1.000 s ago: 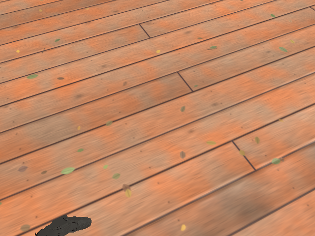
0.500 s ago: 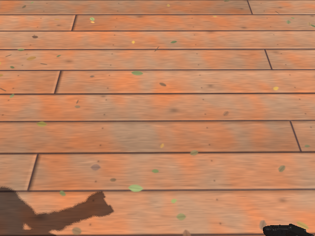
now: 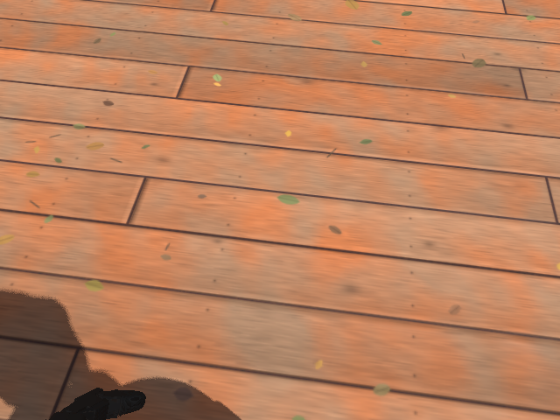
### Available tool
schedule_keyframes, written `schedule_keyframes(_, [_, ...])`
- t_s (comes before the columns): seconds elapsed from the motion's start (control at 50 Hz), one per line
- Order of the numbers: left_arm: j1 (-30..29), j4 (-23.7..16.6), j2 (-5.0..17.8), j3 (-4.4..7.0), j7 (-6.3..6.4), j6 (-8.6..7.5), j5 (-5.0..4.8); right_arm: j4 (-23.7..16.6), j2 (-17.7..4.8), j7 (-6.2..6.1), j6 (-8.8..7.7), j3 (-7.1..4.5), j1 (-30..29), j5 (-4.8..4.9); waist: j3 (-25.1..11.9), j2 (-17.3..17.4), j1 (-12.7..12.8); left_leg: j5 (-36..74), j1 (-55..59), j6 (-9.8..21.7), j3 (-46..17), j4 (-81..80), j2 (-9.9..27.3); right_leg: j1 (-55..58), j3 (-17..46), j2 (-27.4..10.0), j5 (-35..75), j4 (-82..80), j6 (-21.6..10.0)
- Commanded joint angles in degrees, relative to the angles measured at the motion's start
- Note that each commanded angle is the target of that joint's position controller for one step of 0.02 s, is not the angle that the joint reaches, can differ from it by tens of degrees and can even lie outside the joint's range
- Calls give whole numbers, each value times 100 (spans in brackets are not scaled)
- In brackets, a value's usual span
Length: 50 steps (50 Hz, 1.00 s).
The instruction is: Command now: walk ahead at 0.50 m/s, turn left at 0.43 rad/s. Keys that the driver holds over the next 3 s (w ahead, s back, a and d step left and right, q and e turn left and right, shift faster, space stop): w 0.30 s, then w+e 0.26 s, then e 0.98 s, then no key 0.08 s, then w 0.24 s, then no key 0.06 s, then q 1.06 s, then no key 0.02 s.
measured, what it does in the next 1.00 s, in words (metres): walks ahead, turning right: right foot, then left foot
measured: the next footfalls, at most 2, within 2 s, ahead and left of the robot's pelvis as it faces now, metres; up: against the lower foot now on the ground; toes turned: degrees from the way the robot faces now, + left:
right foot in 0.06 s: +0.20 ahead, -0.12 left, +0.00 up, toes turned +2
left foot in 0.56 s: +0.44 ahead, +0.10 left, +0.00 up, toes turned +1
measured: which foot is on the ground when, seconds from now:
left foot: down 0.00-0.06, up 0.08-0.54, down 0.56-1.00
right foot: up 0.00-0.04, down 0.06-0.56, up 0.58-1.00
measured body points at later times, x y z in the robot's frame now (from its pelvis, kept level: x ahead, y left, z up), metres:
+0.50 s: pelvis +0.26 -0.01 +0.01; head +0.29 -0.01 +0.45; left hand +0.19 +0.24 -0.13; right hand +0.49 -0.22 -0.09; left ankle +0.39 +0.11 -0.71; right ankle +0.16 -0.12 -0.73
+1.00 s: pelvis +0.42 -0.01 +0.00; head +0.46 -0.03 +0.44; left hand +0.64 +0.19 -0.11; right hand +0.41 -0.28 -0.14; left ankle +0.40 +0.10 -0.73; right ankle +0.48 -0.11 -0.73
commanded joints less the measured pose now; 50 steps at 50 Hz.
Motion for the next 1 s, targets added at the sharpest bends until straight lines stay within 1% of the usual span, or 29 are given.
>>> schedule_keyframes(0.02, [383,-240,729,221,76,-173,-15,-291,-967,-51,-105,-201,-188,-15,-174,657,546,4477,-381,286,-853,617,1524,1397,-183,335,-402,-462,-295])
schedule_keyframes(0.04, [1130,-12,838,286,139,-233,8,-246,-938,-17,-133,-178,-229,8,-552,416,927,4727,-524,158,-559,1578,1227,2372,-229,343,-301,-824,-445])
schedule_keyframes(0.06, [1975,79,1145,365,227,-291,105,-331,-674,24,-173,-95,-193,38,-1236,20,1269,3558,-1194,29,-280,3001,920,3623,739,-593,-1106,-961,-718])
schedule_keyframes(0.08, [2333,132,1732,499,251,-260,207,-434,-203,31,-170,-7,458,193,-1845,-1270,1012,-27,-2854,-223,351,4766,-50,4920,3428,-2079,-1703,-1454,-1396])
schedule_keyframes(0.1, [2077,197,1456,482,187,-187,28,-309,-570,-3,-139,-35,532,0,-1576,-1029,816,-832,-3470,-177,253,5351,129,4476,4466,-2199,-2106,-1907,-1575])
schedule_keyframes(0.12, [1586,114,981,383,155,-174,-34,-283,-627,15,-104,-49,129,-58,-726,-328,691,-356,-3591,-184,234,5459,421,3687,3610,-1985,-2260,-1979,-1517])
schedule_keyframes(0.14, [1340,132,670,308,124,-197,-33,-341,-573,62,-103,-14,-298,-85,-315,67,695,-32,-3523,-199,307,5195,600,3115,2793,-1659,-1781,-2073,-1393])
schedule_keyframes(0.18, [1319,304,528,245,137,-262,-28,-406,-478,145,-31,9,-516,-144,-96,-292,545,137,-3287,-260,427,4702,824,2608,1777,-1171,-689,-2254,-1155])
schedule_keyframes(0.22, [1560,487,576,253,96,-372,-79,-362,-388,192,37,41,-475,-170,-191,-391,493,209,-3177,-321,540,4557,805,2572,1367,-1060,273,-2299,-1196])
schedule_keyframes(0.26, [1715,627,639,273,70,-437,-131,-435,-336,225,60,72,-746,-186,-134,-365,475,442,-3468,-389,677,4316,913,2650,1093,-1041,540,-2465,-1278])
schedule_keyframes(0.32, [1947,810,579,256,63,-410,-161,-695,-233,269,44,163,-1603,-196,95,-324,618,1045,-3833,-542,1037,3466,1202,2673,767,-878,631,-2717,-1297])
schedule_keyframes(0.38, [2245,988,648,274,61,-374,-176,-894,-32,294,0,288,-2311,-148,154,-320,793,1554,-3442,-672,1296,2352,1142,2557,550,-671,1036,-2613,-1221])
schedule_keyframes(0.46, [2518,1135,840,322,92,-312,-139,-995,-150,227,-56,295,-2695,-92,103,-318,875,1559,-2956,-648,1354,1665,956,2785,793,-851,1538,-2205,-1173])
schedule_keyframes(0.5, [2453,1152,909,345,119,-280,-114,-969,-261,170,-109,256,-2529,-88,37,-339,734,1230,-2542,-548,1288,1357,880,2907,997,-939,1671,-1872,-1101])
schedule_keyframes(0.52, [2375,1151,948,358,129,-267,-122,-856,-333,130,-152,216,-2156,-100,-94,-299,536,1121,-1992,-475,1306,1049,781,2861,1004,-879,1897,-1477,-1032])
schedule_keyframes(0.54, [2361,1158,874,341,122,-264,-156,-626,-503,64,-229,137,-1478,-162,-463,-24,249,1209,-971,-336,1228,688,815,2617,791,-591,1980,-598,-916])
schedule_keyframes(0.56, [2231,969,650,280,105,-292,-207,-505,-909,-27,-293,19,-567,-291,-1170,503,-143,556,343,-49,169,511,1867,1809,516,-239,889,818,-773])
schedule_keyframes(0.58, [2697,749,22,155,142,-264,-369,-548,-1465,-81,-231,-117,-346,-350,-1748,1654,35,621,1545,467,-1871,121,3418,126,-168,606,-2332,2504,-536])
schedule_keyframes(0.6, [2658,860,639,310,218,-150,-205,-570,-1127,-70,-151,-75,-513,-164,-1528,1085,114,1218,971,658,-2283,13,3497,-215,93,426,-2757,3168,-580])
schedule_keyframes(0.62, [2462,905,649,360,214,-88,-162,-613,-665,-57,-151,53,-904,-104,-838,641,333,2172,373,586,-1347,76,3208,-217,230,198,-2426,3315,-571])
schedule_keyframes(0.64, [2323,915,481,343,185,-51,-149,-616,-394,-44,-186,119,-1156,-71,-486,564,454,3322,-139,500,-526,24,2931,-97,183,45,-2196,3210,-488])
schedule_keyframes(0.66, [2263,927,428,366,160,16,-114,-613,-222,-52,-211,167,-1296,-66,-381,677,578,3865,-453,355,33,-21,2682,65,146,-60,-2062,3067,-416])
schedule_keyframes(0.68, [2279,918,408,384,120,102,-57,-587,-172,-73,-227,182,-1364,-42,-334,839,695,4276,-713,293,426,-56,2516,231,87,-77,-1958,3025,-325])
schedule_keyframes(0.74, [2126,791,283,397,37,262,-49,-524,-303,-97,-277,130,-1327,-8,-447,843,837,4962,-923,352,1039,-121,2471,314,-38,36,-1528,3000,-177])
schedule_keyframes(0.8, [1589,530,200,349,-39,340,-23,-462,-352,-141,-217,98,-1343,-8,-282,891,799,4658,-1007,367,1534,-194,2409,124,-171,-45,-979,2265,-100])
schedule_keyframes(0.86, [1158,323,117,264,-123,348,-20,-417,-441,-140,-152,60,-1336,-11,-295,933,693,4332,-1197,291,1995,-69,2306,680,-410,-19,-428,1199,-174])
schedule_keyframes(0.96, [854,47,373,318,-129,346,7,-346,-740,-104,5,-93,-1149,6,-340,904,539,3927,-843,161,1989,698,2600,1084,-582,122,-1043,274,-448])
schedule_keyframes(0.98, [933,33,403,337,-113,313,22,-340,-753,-119,59,-111,-1151,19,-374,827,580,3757,-827,72,2029,1083,2590,1281,-598,179,-1060,-51,-537])
schedule_keyframes(1.0, [1222,103,441,365,-74,237,58,-303,-733,-124,123,-118,-1068,18,-552,491,734,3439,-941,-118,2186,1829,2416,1803,-573,283,-618,-607,-647])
